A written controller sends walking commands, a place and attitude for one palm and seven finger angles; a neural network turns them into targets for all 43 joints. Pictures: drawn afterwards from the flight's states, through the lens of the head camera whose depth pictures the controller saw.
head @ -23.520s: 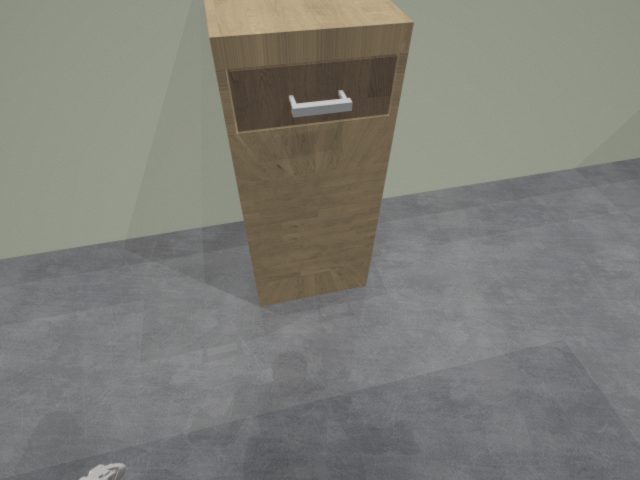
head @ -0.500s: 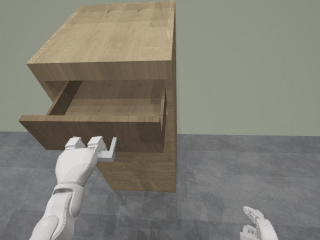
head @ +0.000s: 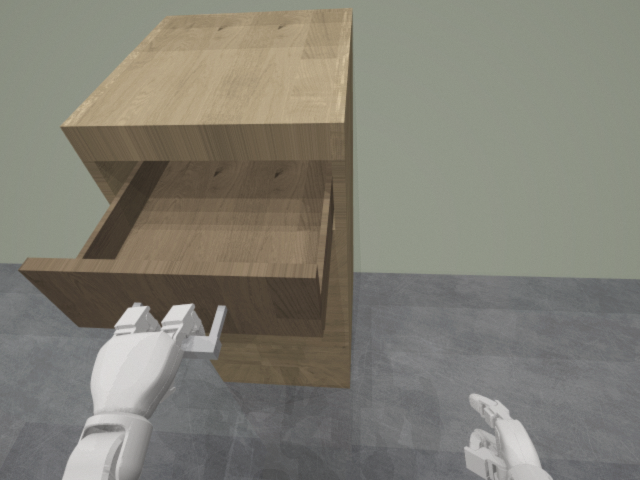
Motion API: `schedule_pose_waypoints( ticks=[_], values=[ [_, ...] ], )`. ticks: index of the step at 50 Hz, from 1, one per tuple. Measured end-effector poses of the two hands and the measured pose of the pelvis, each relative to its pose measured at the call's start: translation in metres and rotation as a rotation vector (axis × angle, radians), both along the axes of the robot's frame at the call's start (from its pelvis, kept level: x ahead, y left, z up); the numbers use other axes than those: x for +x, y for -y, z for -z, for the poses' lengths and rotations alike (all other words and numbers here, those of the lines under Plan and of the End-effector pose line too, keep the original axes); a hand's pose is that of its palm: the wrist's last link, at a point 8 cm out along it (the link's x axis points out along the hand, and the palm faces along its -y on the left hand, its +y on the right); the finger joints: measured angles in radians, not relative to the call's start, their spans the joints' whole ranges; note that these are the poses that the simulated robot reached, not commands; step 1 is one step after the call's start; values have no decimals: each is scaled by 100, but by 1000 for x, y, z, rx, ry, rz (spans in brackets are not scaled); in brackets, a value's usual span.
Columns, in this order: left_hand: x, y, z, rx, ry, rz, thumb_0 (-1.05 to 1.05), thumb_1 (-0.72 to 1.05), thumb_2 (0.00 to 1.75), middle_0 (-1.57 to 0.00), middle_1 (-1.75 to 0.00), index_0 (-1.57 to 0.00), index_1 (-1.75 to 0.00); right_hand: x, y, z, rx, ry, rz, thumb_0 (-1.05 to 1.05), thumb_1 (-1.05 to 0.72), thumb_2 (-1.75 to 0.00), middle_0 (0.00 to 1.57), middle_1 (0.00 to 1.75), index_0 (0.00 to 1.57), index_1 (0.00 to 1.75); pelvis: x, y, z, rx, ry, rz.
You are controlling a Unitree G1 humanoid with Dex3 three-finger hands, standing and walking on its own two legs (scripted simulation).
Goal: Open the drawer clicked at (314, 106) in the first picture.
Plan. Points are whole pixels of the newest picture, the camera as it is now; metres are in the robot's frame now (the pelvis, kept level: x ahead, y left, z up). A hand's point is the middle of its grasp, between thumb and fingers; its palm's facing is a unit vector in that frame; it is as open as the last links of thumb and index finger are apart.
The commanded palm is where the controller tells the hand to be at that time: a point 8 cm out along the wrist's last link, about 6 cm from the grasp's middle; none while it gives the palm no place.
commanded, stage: pull the drawer open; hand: left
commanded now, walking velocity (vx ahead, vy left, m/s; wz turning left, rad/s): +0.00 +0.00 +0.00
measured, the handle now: (171, 329) +0.27 +0.23 +0.05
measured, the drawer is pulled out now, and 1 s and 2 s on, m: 0.21 0.30 0.30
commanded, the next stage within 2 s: open the thumb to release the handle in 1.00 s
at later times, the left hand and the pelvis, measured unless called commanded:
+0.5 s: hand (148, 424) +0.17 +0.22 +0.03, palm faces +0.03 -0.11 -0.99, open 5.6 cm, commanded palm +0.12 +0.22 +0.09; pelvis -0.01 +0.00 -0.01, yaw +0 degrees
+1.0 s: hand (131, 467) +0.12 +0.22 +0.04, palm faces +0.02 -0.11 -0.99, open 5.6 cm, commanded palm +0.06 +0.22 +0.09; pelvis -0.01 +0.00 -0.01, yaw -2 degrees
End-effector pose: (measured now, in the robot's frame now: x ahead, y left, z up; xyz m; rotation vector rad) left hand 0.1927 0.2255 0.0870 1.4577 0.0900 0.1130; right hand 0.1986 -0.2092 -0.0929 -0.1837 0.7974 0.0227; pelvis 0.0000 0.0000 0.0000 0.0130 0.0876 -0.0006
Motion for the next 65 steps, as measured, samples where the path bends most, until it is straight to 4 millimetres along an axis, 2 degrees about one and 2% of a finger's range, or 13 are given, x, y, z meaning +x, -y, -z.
schedule_pose_waypoints(
  ticks=[14, 27, 42, 55, 59, 65],
  values=[
    [-35, 2, 0, 5, 5, -1, 5, 72, 79, -34, -135, -42, -135, -3, 2, 4, 2, -1, -4, 1, -91, -89, 19, 30, 20, 30, -2, -1, 4, -1, -6, 5],
    [-53, 3, -1, -1, 2, -16, 4, 72, 79, -34, -135, -41, -135, 0, -5, 1, 17, 29, -32, 1, -91, -89, 20, 30, 20, 30, -5, 1, 7, -1, -1, 8],
    [-89, 4, -2, -4, -15, -16, 4, 71, 77, -35, -135, -41, -135, -5, 6, -1, -4, 41, -46, 1, -91, -89, 20, 30, 20, 30, -9, 1, 11, -1, -17, 21],
    [-92, 3, -2, -4, -7, -13, 3, 72, 76, -32, -132, -41, -134, -14, 7, 4, 16, 42, -22, 1, -91, -89, 20, 30, 20, 30, -11, 0, 16, 1, -32, 35],
    [-85, -2, 1, 43, 20, -9, 2, 71, 77, -35, -133, -41, -134, -17, 8, 12, -12, 14, -28, 1, -91, -89, 20, 30, 20, 30, -15, -1, 18, 1, -28, 13],
    [-79, 0, -1, 13, 55, -43, 1, 58, 75, -41, -133, -40, -132, -19, 2, 18, -8, -13, -25, 1, -91, -89, 19, 30, 20, 30, -17, 0, 16, 2, -13, -4]
  ],
)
